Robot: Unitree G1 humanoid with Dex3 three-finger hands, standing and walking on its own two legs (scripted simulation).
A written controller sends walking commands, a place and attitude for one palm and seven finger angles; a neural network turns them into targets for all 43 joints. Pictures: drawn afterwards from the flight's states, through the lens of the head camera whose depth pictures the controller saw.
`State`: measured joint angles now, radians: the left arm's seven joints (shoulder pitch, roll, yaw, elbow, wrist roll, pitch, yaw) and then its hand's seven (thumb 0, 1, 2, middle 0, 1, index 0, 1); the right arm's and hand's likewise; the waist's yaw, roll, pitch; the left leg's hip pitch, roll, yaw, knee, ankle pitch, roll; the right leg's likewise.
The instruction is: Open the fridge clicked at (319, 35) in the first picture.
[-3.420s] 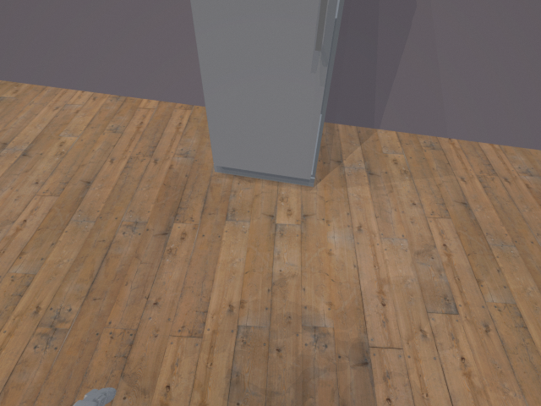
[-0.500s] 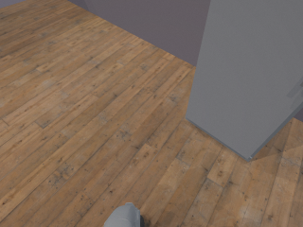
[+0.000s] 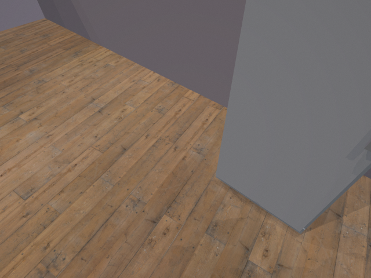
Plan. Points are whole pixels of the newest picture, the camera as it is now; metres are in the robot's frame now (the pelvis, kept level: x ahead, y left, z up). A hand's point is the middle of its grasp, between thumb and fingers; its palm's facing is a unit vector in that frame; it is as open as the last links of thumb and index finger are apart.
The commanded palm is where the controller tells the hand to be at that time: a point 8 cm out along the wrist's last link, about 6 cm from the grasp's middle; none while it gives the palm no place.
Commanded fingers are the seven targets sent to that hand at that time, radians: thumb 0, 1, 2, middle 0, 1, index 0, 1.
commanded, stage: turn to face it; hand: right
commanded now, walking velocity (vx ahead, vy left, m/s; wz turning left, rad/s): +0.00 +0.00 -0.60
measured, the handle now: out of the picture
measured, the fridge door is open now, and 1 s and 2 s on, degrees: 0 0 0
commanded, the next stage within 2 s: take the last steps up to it in 0.98 s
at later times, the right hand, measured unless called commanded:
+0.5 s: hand out of the picture +0.06 -0.24 -0.15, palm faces +0.25 +0.93 -0.27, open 7.4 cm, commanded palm none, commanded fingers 0.00 -0.90 -0.90 0.20 0.30 0.20 0.30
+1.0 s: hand out of the picture -0.08 -0.13 -0.14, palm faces +0.53 +0.81 -0.26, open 7.4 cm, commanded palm none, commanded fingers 0.00 -0.90 -0.90 0.20 0.30 0.20 0.30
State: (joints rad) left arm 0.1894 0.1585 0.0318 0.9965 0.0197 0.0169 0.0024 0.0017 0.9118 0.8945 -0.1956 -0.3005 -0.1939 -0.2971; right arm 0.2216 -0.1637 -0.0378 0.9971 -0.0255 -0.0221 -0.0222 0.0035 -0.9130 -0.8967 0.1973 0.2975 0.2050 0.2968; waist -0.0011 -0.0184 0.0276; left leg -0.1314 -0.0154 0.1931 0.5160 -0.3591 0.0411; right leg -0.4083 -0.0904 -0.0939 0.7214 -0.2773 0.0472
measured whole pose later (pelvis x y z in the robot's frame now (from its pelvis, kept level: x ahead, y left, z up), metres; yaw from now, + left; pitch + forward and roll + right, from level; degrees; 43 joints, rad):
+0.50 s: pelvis +0.01 +0.00 +0.01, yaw -14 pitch +1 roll +2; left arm 0.25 0.21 0.07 0.95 0.03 0.04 0.00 0.01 0.90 0.89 -0.20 -0.30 -0.20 -0.30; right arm 0.14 -0.24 -0.08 0.93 -0.02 0.06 -0.02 0.01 -0.91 -0.90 0.19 0.30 0.20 0.30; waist 0.04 -0.02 0.05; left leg -0.41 0.04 -0.02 0.89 -0.41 -0.10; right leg -0.35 0.06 0.08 0.44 -0.10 -0.06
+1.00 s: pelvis -0.01 +0.05 +0.01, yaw -31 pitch -1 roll -2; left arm 0.16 0.26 0.08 0.96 0.02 0.09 -0.02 0.01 0.91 0.89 -0.20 -0.30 -0.19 -0.30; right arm 0.27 -0.17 -0.03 0.93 -0.04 0.01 -0.02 0.01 -0.90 -0.90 0.20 0.30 0.21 0.30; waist -0.02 -0.01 0.08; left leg -0.20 0.12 0.18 0.52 -0.29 0.01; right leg -0.37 -0.04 -0.02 0.88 -0.44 0.07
